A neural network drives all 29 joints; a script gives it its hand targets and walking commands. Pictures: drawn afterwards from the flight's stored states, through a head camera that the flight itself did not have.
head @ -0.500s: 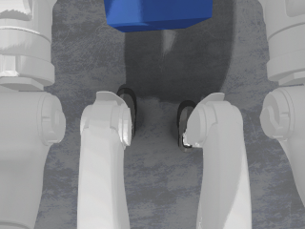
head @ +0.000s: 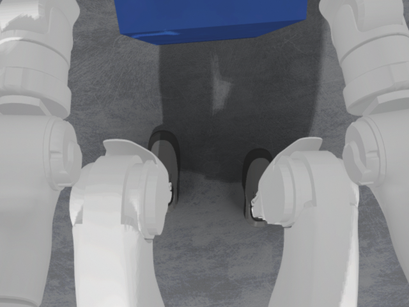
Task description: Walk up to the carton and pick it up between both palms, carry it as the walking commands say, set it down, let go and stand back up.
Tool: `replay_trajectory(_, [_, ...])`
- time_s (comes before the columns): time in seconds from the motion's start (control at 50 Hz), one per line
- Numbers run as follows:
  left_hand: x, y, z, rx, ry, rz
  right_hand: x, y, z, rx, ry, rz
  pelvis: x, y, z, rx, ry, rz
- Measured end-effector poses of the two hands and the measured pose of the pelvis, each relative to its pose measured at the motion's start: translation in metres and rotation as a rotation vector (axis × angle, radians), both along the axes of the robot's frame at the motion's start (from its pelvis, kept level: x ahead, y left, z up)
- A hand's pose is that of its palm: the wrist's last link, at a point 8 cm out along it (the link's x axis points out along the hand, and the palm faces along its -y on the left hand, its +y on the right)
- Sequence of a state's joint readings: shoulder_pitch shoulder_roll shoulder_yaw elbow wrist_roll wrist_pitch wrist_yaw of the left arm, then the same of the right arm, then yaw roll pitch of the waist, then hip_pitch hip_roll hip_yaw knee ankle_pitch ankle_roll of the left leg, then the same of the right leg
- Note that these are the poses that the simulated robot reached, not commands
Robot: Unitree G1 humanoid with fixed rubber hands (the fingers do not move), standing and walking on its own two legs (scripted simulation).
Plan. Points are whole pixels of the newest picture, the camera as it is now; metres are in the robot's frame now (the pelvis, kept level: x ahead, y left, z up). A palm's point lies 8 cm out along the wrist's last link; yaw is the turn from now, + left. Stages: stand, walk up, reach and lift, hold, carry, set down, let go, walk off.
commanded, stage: reach and lift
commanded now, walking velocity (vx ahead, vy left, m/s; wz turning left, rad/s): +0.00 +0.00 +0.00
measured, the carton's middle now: out of the picture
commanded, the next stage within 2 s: none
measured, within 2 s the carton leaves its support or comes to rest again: leaves its support in 1.56 s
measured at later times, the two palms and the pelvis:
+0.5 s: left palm out of the picture +0.54 +0.22 -0.19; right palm out of the picture +0.56 -0.12 -0.19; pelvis +0.00 +0.00 +0.00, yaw +0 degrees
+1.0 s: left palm out of the picture +0.55 +0.19 -0.19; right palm out of the picture +0.55 -0.10 -0.19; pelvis +0.00 +0.00 +0.00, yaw -1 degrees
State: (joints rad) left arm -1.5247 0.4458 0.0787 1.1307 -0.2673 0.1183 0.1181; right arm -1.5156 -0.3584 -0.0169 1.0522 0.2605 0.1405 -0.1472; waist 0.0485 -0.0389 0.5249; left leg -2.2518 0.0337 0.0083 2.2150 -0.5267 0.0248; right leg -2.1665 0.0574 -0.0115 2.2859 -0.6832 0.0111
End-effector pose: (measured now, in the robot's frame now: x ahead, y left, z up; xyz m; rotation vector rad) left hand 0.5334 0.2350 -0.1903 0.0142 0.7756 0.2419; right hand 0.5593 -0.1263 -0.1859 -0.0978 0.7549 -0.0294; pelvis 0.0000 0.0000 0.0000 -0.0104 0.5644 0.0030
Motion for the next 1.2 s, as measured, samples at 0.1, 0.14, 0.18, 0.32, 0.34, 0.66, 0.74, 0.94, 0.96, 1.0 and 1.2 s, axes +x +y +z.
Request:
replay_trajectory(0.1, [0.005, 0.002, 0.001, 0.008, -0.011, 0.003, -0.001, 0.001, -0.009, 0.015, -0.008, 0.003, 0.001, 0.002, -0.007, 0.008, -0.006, 0.009])
replay_trajectory(0.14, [0.006, -0.004, 0.001, -0.006, -0.011, -0.002, -0.003, 0.000, -0.012, 0.013, -0.002, 0.001, 0.001, 0.002, -0.008, 0.008, -0.006, 0.012])
replay_trajectory(0.18, [0.009, -0.010, 0.001, -0.021, -0.013, -0.005, -0.004, -0.001, -0.013, 0.011, -0.005, 0.001, 0.001, 0.002, -0.008, 0.007, -0.006, 0.010])
replay_trajectory(0.32, [0.013, -0.018, 0.004, -0.032, -0.033, -0.008, -0.003, -0.005, -0.006, 0.003, -0.011, 0.005, 0.001, -0.001, -0.005, 0.006, -0.004, 0.001])
replay_trajectory(0.34, [0.012, -0.019, 0.004, -0.030, -0.029, -0.014, -0.003, -0.005, -0.005, 0.005, -0.012, 0.006, 0.001, -0.001, -0.004, 0.006, -0.003, 0.001])
replay_trajectory(0.66, [0.008, -0.034, 0.003, -0.041, -0.011, -0.040, -0.005, 0.022, -0.003, 0.035, -0.007, 0.028, -0.002, -0.001, 0.002, 0.000, 0.005, 0.004])
replay_trajectory(0.74, [0.013, -0.042, 0.004, -0.053, -0.027, -0.044, -0.005, 0.022, -0.003, 0.027, -0.003, 0.025, -0.003, 0.000, 0.003, -0.002, 0.009, 0.004])
replay_trajectory(0.94, [0.013, -0.042, 0.004, -0.043, -0.027, -0.048, -0.005, 0.023, -0.003, 0.016, 0.001, 0.026, -0.002, 0.002, 0.004, -0.007, 0.013, -0.002])
replay_trajectory(0.96, [0.013, -0.042, 0.004, -0.042, -0.028, -0.048, -0.005, 0.023, -0.003, 0.015, 0.003, 0.026, -0.002, 0.002, 0.004, -0.007, 0.013, -0.003])
replay_trajectory(1.0, [0.013, -0.042, 0.004, -0.038, -0.027, -0.048, -0.005, 0.023, -0.003, 0.018, 0.005, 0.022, -0.003, 0.002, 0.004, -0.007, 0.011, -0.005])
replay_trajectory(1.2, [0.017, -0.040, 0.005, -0.050, 0.007, -0.086, -0.005, 0.022, -0.006, 0.071, 0.015, 0.009, -0.003, 0.000, -0.010, 0.006, -0.017, -0.016])
